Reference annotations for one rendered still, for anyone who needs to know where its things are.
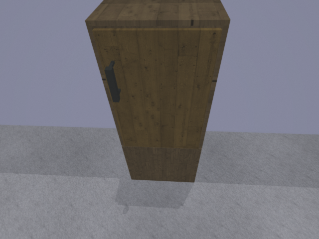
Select handle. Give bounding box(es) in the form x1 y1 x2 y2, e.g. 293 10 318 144
104 61 121 102

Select cupboard door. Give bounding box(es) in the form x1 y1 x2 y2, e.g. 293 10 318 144
92 28 222 149

